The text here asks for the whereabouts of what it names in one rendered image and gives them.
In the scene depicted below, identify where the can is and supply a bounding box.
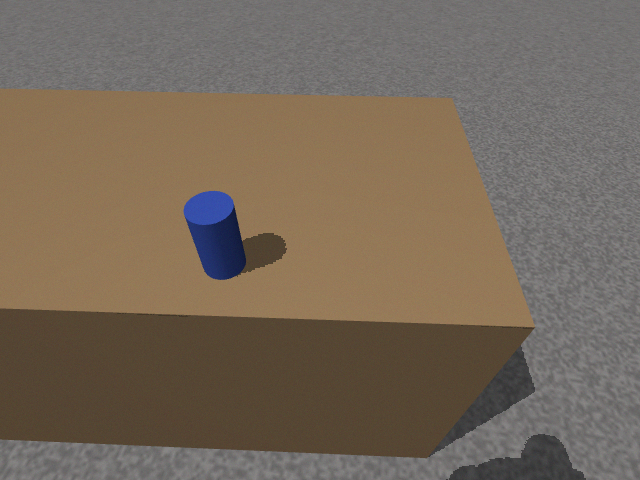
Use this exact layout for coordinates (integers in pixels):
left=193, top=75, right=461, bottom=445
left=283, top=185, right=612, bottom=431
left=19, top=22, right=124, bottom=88
left=184, top=191, right=246, bottom=280

